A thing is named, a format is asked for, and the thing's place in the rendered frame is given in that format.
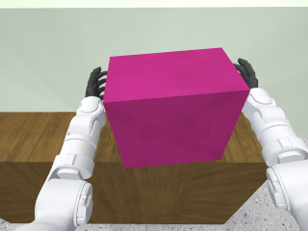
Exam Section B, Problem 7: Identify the robot left upper arm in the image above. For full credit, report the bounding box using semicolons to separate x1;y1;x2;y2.
13;178;93;231

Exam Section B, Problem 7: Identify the right robot forearm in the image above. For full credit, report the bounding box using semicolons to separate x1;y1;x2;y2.
243;88;308;167

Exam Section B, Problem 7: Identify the robot right upper arm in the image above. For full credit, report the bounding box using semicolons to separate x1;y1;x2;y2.
266;159;308;231

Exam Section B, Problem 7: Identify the carton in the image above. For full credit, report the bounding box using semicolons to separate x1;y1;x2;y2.
102;47;250;169

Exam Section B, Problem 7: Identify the right robot hand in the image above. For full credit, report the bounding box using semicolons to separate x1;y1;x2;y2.
233;58;258;89

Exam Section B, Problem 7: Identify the left robot forearm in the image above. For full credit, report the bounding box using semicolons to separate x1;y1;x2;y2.
35;96;107;218

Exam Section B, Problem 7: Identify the pedestal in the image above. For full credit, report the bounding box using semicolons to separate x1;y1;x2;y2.
0;112;270;225

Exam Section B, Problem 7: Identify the left robot hand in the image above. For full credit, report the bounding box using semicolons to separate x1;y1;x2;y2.
85;66;108;100

